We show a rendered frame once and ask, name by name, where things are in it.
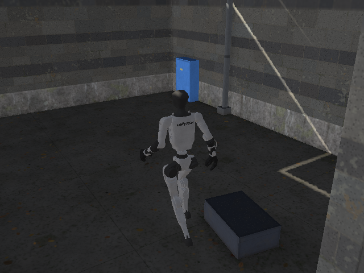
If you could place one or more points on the robot torso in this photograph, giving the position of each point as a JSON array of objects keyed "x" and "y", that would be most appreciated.
[{"x": 181, "y": 137}]

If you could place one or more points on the robot right forearm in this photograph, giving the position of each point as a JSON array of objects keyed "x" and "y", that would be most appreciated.
[{"x": 211, "y": 147}]

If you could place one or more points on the robot left forearm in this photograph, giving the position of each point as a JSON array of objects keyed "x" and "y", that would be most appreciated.
[{"x": 151, "y": 149}]

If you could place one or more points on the left robot hand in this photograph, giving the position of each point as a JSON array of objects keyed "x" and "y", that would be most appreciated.
[{"x": 142, "y": 156}]

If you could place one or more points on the robot right foot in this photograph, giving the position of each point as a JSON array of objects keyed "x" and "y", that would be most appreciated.
[{"x": 187, "y": 214}]

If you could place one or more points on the right robot hand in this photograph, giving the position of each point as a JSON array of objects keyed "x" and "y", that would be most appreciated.
[{"x": 209, "y": 161}]

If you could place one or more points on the left robot upper arm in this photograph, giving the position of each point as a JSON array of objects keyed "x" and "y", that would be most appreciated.
[{"x": 164, "y": 123}]

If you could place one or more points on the right robot upper arm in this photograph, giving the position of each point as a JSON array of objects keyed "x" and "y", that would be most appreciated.
[{"x": 203, "y": 127}]

